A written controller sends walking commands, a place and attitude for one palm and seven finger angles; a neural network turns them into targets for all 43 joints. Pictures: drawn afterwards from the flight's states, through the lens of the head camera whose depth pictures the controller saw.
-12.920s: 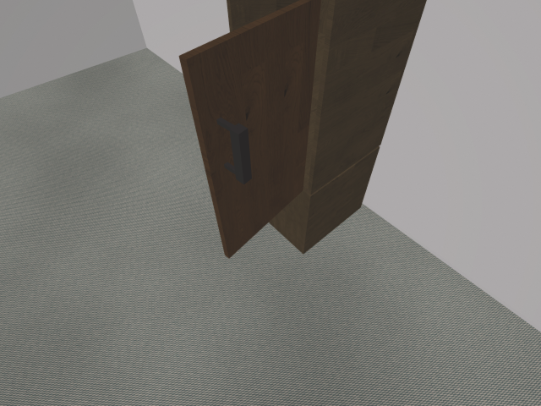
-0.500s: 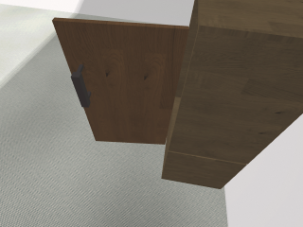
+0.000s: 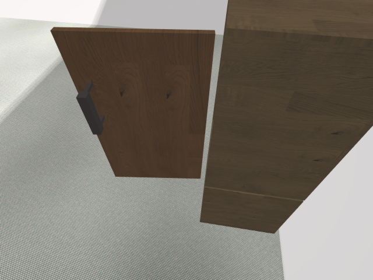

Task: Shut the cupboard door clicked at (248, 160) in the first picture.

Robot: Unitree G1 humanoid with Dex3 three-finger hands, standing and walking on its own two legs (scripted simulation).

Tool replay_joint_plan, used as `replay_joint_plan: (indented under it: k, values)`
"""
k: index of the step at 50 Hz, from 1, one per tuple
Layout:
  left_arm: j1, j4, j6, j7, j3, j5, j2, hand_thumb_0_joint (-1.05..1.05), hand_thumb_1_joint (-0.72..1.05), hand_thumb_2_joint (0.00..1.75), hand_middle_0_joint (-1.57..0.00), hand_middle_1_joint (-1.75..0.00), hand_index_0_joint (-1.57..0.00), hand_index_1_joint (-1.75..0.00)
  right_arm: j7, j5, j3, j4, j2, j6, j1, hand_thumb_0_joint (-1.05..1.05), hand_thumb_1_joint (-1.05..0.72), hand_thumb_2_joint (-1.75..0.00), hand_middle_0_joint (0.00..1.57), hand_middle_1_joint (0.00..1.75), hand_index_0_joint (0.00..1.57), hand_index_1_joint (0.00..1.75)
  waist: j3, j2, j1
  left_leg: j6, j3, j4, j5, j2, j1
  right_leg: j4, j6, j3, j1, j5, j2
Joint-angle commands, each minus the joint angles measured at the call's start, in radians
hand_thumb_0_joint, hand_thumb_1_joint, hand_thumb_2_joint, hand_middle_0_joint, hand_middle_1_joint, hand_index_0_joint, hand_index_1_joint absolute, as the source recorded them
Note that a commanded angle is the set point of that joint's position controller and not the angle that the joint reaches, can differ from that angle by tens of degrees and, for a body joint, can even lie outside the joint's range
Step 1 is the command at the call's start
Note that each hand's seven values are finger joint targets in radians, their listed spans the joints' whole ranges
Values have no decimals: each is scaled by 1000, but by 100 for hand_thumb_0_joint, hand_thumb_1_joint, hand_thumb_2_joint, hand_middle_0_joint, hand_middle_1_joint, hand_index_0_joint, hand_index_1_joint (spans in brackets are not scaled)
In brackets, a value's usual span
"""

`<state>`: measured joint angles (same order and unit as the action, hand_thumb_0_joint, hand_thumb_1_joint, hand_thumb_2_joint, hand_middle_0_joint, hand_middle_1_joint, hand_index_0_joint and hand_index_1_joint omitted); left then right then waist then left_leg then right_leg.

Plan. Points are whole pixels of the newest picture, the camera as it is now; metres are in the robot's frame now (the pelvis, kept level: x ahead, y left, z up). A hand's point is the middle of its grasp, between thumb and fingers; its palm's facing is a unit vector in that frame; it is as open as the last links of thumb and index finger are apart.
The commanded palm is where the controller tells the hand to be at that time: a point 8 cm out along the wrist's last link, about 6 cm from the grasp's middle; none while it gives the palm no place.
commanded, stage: come to a stop and stand still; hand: left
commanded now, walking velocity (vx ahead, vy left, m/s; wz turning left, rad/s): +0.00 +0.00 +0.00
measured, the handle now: (93, 109) +0.51 +0.28 +0.07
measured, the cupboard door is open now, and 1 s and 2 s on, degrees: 98 98 98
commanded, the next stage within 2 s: look again from close up in 0.84 s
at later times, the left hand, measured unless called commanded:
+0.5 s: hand out of the picture +0.04 +0.27 -0.15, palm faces -0.04 -0.95 -0.31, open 7.3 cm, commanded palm none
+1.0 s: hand out of the picture +0.04 +0.27 -0.15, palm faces -0.05 -0.95 -0.31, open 7.3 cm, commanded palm none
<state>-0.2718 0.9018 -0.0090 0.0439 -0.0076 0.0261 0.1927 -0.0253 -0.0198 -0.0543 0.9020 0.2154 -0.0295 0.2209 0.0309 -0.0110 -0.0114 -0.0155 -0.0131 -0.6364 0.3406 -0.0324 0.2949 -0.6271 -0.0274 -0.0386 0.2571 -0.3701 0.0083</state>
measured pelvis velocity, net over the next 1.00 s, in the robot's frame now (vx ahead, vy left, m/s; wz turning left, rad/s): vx -0.02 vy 0.04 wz -0.01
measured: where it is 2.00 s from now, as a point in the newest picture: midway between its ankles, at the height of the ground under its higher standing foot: outside the picture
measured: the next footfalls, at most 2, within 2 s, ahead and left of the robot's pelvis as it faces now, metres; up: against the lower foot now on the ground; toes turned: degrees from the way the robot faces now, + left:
none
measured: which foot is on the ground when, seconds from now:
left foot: down 0.00-1.00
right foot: down 0.00-1.00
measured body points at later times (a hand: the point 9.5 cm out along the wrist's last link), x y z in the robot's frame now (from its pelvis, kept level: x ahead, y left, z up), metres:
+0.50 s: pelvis -0.03 +0.04 +0.01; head -0.02 +0.04 +0.46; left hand +0.04 +0.32 -0.12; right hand +0.03 -0.24 -0.12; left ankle +0.00 +0.13 -0.73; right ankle -0.02 -0.10 -0.73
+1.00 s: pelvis -0.02 +0.04 +0.02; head -0.01 +0.05 +0.47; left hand +0.04 +0.32 -0.12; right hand +0.07 -0.24 -0.11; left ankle +0.00 +0.13 -0.73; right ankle -0.02 -0.10 -0.73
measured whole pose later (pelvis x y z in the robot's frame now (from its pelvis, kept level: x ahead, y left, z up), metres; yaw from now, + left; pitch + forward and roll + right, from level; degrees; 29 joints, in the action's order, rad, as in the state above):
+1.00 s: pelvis -0.02 +0.04 +0.02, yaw +0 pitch -2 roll +0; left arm -0.17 1.07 0.00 0.01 0.01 0.02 0.31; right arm 0.00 -0.01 0.00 1.09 0.31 0.01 0.11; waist 0.05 0.01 0.00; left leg 0.04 -0.05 -0.39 0.19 0.03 0.18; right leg -0.39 0.04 -0.01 0.15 -0.21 -0.05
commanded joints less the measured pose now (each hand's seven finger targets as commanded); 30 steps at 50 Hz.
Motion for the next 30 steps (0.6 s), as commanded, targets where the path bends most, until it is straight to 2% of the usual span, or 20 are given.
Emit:
replay_joint_plan:
  k: [1,3,4,7,9,11,13,18,20,23,28,30]
  values:
    - [29,-77,30,7,-43,-6,209,0,90,90,-20,-30,-20,-30,6,2,-11,-55,107,37,7,0,-90,-90,20,30,20,30,-55,13,-7,36,27,88,-295,-31,-70,149,-42,149,-26,450,-146]
    - [27,-69,27,4,-39,-9,198,0,90,90,-20,-30,-20,-30,4,0,-12,-48,134,43,-15,0,-90,-90,20,30,20,30,-72,-26,6,48,57,106,-393,-63,-85,130,-19,109,-34,383,-108]
    - [17,-65,27,3,-35,-7,191,0,90,90,-20,-30,-20,-30,6,0,-8,-43,140,45,-16,0,-90,-90,20,30,20,30,-80,-8,12,54,58,112,-416,-73,-89,136,-16,102,-55,376,-102]
    - [39,-58,23,-1,-35,-9,197,0,90,90,-20,-30,-20,-30,8,-1,-6,-35,156,42,-41,0,-90,-90,20,30,20,30,-44,2,11,53,68,150,-281,-67,-46,168,-13,110,-42,257,-101]
    - [47,-51,21,-5,-32,-6,202,0,90,90,-20,-30,-20,-30,11,-1,-1,-26,163,42,-50,0,-90,-90,20,30,20,30,-21,-23,15,56,78,187,-206,-68,-27,195,-10,111,-37,175,-97]
    - [59,-43,20,-9,-33,-7,215,0,90,90,-20,-30,-20,-30,14,-2,0,-19,176,41,-61,0,-90,-90,20,30,20,30,-4,-16,11,56,88,212,-121,-63,-12,218,-9,118,-18,96,-97]
    - [73,-34,21,-13,-32,-6,227,0,90,90,-20,-30,-20,-30,16,-3,0,-11,195,43,-67,0,-90,-90,20,30,20,30,-2,-11,9,56,97,233,-82,-64,-12,232,-9,121,-10,67,-97]
    - [82,-11,27,-18,-31,-7,254,0,90,90,-20,-30,-20,-30,19,1,2,13,234,51,-70,0,-90,-90,20,30,20,30,-42,11,9,59,107,262,-99,-74,-37,237,-5,114,-41,99,-104]
    - [81,1,27,-19,-29,-7,263,0,90,90,-20,-30,-20,-30,19,2,3,26,245,54,-77,0,-90,-90,20,30,20,30,-40,-1,13,62,112,274,-115,-79,-38,236,-4,110,-53,123,-104]
    - [86,21,26,-23,-27,-8,281,0,90,90,-20,-30,-20,-30,20,3,4,41,270,54,-91,0,-90,-90,20,30,20,30,-16,-9,14,61,124,309,-48,-83,-31,248,-3,107,-43,94,-106]
    - [89,55,28,-24,-24,-9,300,0,90,90,-20,-30,-20,-30,20,7,6,69,296,60,-97,0,-90,-90,20,30,20,30,-50,-3,14,63,128,319,-102,-89,-65,250,-1,105,-75,146,-116]
    - [91,64,26,-24,-23,-8,304,0,90,90,-20,-30,-20,-30,20,9,8,79,299,60,-101,0,-90,-90,20,30,20,30,-35,-3,14,62,125,324,-118,-88,-66,255,2,101,-77,155,-117]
